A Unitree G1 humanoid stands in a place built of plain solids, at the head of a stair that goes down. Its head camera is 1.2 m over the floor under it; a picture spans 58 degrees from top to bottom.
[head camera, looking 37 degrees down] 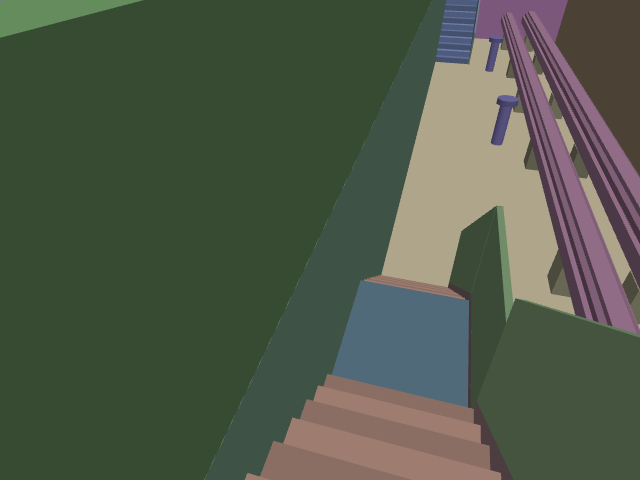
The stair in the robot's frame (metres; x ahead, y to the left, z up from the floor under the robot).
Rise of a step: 0.18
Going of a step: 0.22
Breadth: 0.95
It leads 16 degrees to the right of straight ahead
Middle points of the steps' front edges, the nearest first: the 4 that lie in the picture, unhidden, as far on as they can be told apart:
1.02 -0.33 -0.73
1.23 -0.39 -0.91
1.45 -0.45 -1.09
1.66 -0.51 -1.27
